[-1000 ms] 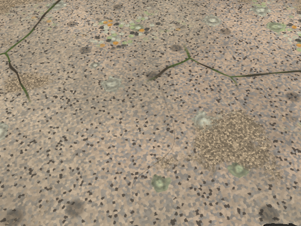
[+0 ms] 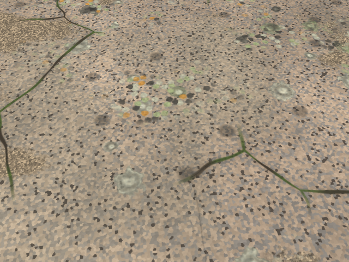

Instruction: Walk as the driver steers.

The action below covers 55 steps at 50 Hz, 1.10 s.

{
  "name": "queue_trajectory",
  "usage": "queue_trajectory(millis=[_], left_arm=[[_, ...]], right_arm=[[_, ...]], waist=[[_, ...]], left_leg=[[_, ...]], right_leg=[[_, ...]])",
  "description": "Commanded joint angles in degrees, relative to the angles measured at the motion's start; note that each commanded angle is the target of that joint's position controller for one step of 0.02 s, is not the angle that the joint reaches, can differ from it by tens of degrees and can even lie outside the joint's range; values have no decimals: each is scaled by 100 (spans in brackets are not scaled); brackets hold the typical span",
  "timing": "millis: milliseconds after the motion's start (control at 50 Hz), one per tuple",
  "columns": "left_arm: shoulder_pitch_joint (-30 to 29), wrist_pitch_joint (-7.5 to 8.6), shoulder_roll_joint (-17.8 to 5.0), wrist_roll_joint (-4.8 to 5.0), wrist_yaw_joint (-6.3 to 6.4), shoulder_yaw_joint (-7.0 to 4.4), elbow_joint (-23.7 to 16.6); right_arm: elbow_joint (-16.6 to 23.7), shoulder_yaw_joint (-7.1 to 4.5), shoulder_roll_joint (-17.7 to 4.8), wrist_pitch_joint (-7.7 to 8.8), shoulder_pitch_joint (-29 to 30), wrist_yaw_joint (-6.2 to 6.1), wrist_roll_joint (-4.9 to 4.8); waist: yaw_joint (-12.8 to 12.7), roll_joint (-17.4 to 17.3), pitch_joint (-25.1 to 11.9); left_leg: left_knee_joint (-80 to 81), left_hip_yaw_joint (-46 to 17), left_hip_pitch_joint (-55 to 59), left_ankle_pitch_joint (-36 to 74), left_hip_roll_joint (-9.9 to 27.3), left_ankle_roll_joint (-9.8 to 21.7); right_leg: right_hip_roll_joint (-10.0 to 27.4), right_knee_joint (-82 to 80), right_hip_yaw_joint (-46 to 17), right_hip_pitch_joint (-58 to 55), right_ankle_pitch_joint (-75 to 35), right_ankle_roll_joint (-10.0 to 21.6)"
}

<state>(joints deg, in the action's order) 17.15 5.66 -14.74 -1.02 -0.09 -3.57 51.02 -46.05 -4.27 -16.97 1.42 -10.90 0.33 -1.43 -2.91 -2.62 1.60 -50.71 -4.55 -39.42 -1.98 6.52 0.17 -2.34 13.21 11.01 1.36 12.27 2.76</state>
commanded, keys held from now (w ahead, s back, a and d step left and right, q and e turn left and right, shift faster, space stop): w+q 0.02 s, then q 0.24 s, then no key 0.74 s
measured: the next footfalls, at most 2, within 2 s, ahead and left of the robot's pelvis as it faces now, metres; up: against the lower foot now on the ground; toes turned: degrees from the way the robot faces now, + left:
left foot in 0.20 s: +0.27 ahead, +0.13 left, +0.00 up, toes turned +10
right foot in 0.66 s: +0.32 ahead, -0.10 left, +0.00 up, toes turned +15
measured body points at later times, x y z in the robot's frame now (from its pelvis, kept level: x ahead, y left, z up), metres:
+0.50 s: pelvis +0.18 +0.05 -0.01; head +0.23 +0.08 +0.44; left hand +0.27 +0.36 -0.13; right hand +0.38 -0.19 -0.10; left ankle +0.23 +0.13 -0.75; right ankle +0.28 -0.12 -0.68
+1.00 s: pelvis +0.25 +0.02 -0.01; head +0.26 +0.02 +0.44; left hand +0.30 +0.30 -0.14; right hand +0.43 -0.20 -0.13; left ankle +0.23 +0.13 -0.75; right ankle +0.28 -0.11 -0.75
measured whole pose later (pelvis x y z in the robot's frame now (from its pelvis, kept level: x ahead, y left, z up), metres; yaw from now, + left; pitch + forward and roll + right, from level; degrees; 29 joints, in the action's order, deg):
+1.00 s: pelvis +0.25 +0.02 -0.01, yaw +15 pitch -1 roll +0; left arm 8.6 1.4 -13.6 -0.4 1.2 -1.8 52.4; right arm -48.1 -2.6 -13.8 -1.2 -9.9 -0.9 0.6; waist -0.2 0.0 1.7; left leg -30.1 -4.4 -13.6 -15.6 -3.3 1.2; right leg 1.0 30.1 -1.0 12.5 16.8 -1.2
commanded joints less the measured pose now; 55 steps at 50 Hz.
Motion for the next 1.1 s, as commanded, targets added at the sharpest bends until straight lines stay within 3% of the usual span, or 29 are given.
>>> queue_trajectory(millis=[20, 60, 120, 160, 180, 200, 220, 240, 260, 280, 300, 320, 360, 420, 460, 540, 600, 640, 660, 680, 700, 720, 740, 800, 920, 1100], left_arm=[[-317, 43, -936, 40, 82, -203, -339], [-254, -63, -1012, 74, 121, -225, -277], [-266, -247, -1191, 188, 196, -278, -264], [-481, -344, -1311, 277, 254, -327, -358], [-631, -366, -1260, 309, 255, -310, -412], [-464, -316, -1059, 192, 221, -237, -459], [186, -232, -308, -135, 126, -20, -666], [188, -127, -729, 12, 39, -36, -579], [-376, -115, -959, 218, 22, -111, -735], [-606, -134, -918, 212, 72, -101, -775], [-667, -193, -936, 122, 150, -120, -715], [-590, -286, -999, 103, 184, -156, -703], [-360, -417, -870, 86, 214, -154, -653], [-394, -491, -721, 55, 286, -113, -647], [-546, -539, -691, 64, 302, -99, -659], [-918, -582, -672, 113, 289, -82, -696], [-961, -515, -668, 114, 244, -79, -681], [-736, -436, -564, 55, 177, -46, -582], [-683, -398, -724, -22, 160, -55, -574], [-701, -397, -1159, -50, 172, -135, -604], [-896, -417, -1039, -19, 147, -130, -488], [-1006, -409, -695, 13, 107, -57, -533], [-1016, -392, -633, 4, 93, -35, -514], [-858, -307, -695, 24, 98, -29, -391], [-800, -354, -645, 63, 156, 3, -186], [-901, -406, -587, 74, 143, 36, 175]], right_arm=[[476, 29, -99, 74, 443, 112, 29], [683, 53, -57, 82, 791, 187, 75], [879, -23, -196, 61, 716, 296, 105], [775, -175, -484, 37, -30, 318, 84], [604, -324, -756, 41, -761, 266, 82], [526, -467, -1171, 9, -1215, 116, 103], [668, -499, -1741, -12, -888, 18, 209], [917, -422, -1498, 36, -961, 84, 253], [1014, -358, -1217, 62, -601, 121, 198], [1004, -280, -918, 67, -228, 110, 65], [1032, -212, -705, 47, 34, 72, 31], [1060, -166, -606, 31, 171, 41, 92], [1054, -162, -658, 42, 211, 27, 222], [960, -162, -734, 54, 163, -38, 219], [922, -132, -700, -2, 226, -88, 204], [818, -59, -607, -84, 319, -112, 263], [682, 5, -511, -120, 263, -82, 260], [592, 97, -334, -142, 269, -75, 198], [522, 148, -213, -109, 39, -73, 235], [490, 132, -226, -57, -291, -53, 316], [479, 131, -131, -41, -332, -49, 284], [464, 119, -279, -59, -45, -49, 308], [489, 82, -350, -100, 168, -61, 268], [456, 71, -315, -216, 232, -96, 243], [217, 51, -223, -187, 198, -123, 202], [-230, 29, -267, -191, 173, -194, 180]], waist=[[-13, 452, 297], [-86, 409, 458], [79, 653, 163], [520, 821, -301], [930, 675, -670], [1119, 24, -1033], [314, -1360, -1597], [678, -579, -2890], [743, -173, -2308], [568, 193, -1495], [419, 358, -1080], [247, 216, -924], [104, -8, -916], [113, -127, -1045], [170, -206, -1064], [349, -399, -733], [399, -447, -587], [171, -282, -562], [222, -62, -626], [535, 638, -694], [699, 1285, -681], [523, 1121, -587], [420, 964, -501], [322, 713, -398], [236, 344, -417], [242, 222, -288]], left_leg=[[738, 267, 63, 565, 50, 40], [1195, 520, 57, 498, -61, 95], [1451, 886, 515, -38, -406, 267], [1568, 1072, 1399, -463, -782, 494], [2090, 1036, 2384, 29, -967, 682], [2369, 265, 3715, 1842, -535, 947], [1863, -2195, 5631, 4430, 1029, 2056], [2343, -3335, 5831, 3843, 1538, 2611], [2570, -2628, 5329, 3180, 1243, 2360], [2735, -1971, 4500, 2505, 944, 2018], [2899, -1655, 3757, 2109, 765, 1795], [3063, -1438, 3123, 2048, 627, 1711], [3211, -1156, 2512, 2312, 500, 1687], [3211, -847, 2488, 2418, 389, 1619], [3262, -789, 2515, 1600, 302, 1491], [3476, -882, 2267, -323, 203, 1338], [3289, -1084, 2391, -634, 251, 1286], [2969, -1034, 2338, -537, 88, 995], [2789, -968, 2217, -582, -93, 715], [2397, -580, 2010, -998, -520, 480], [2420, -117, 2312, -1331, -820, 287], [2412, -109, 2581, -1159, -783, 196], [2388, -140, 2591, -958, -757, 229], [2420, -312, 2604, -418, -632, 358], [2405, -331, 2690, 31, -609, 304], [2497, -325, 2880, 139, -575, 237]], right_leg=[[1629, -698, -341, 203, -1738, 637], [1672, -384, -85, -52, -2718, 586], [1751, 438, 102, -492, -4510, 429], [1696, 1555, 126, -542, -5527, 263], [1496, 2592, 187, -247, -5106, 73], [1113, 4149, 207, 812, -3138, -306], [-9, 6326, -135, 3179, 2654, -732], [-90, 7089, -1570, 3323, 2925, -687], [182, 6964, -1740, 3592, 2408, -556], [429, 6489, -1594, 3770, 1902, -522], [619, 6094, -1547, 3620, 1564, -539], [708, 5831, -1566, 3210, 1372, -538], [652, 5504, -1460, 2713, 1170, -592], [633, 4771, -1444, 2657, 827, -712], [681, 4272, -1476, 2600, 500, -759], [687, 3212, -1469, 2204, 215, -763], [590, 2425, -1385, 1862, 414, -691], [509, 1120, -1270, 1150, -436, -528], [823, 889, -1610, 707, -1152, -399], [1332, 1121, -2000, 452, -2164, -142], [1330, 1095, -2064, 986, -1390, 116], [1131, 984, -1971, 1265, -635, 61], [973, 999, -1803, 1337, -350, -86], [769, 1160, -1584, 1260, -521, -247], [670, 1313, -1493, 997, -889, -221], [554, 1196, -1417, 930, -803, -216]])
